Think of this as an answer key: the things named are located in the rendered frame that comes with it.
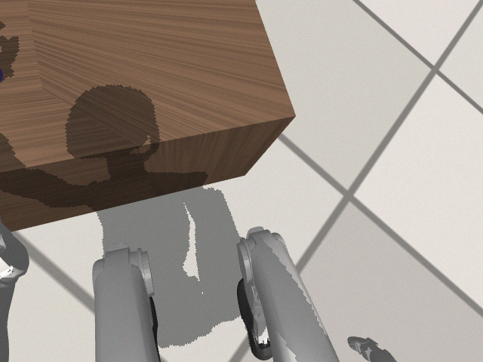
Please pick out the right robot foot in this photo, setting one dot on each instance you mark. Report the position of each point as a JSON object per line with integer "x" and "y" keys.
{"x": 260, "y": 351}

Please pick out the right robot hand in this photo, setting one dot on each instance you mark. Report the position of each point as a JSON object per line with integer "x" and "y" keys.
{"x": 370, "y": 350}

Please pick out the left robot arm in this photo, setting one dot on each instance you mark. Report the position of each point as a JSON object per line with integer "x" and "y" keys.
{"x": 14, "y": 262}

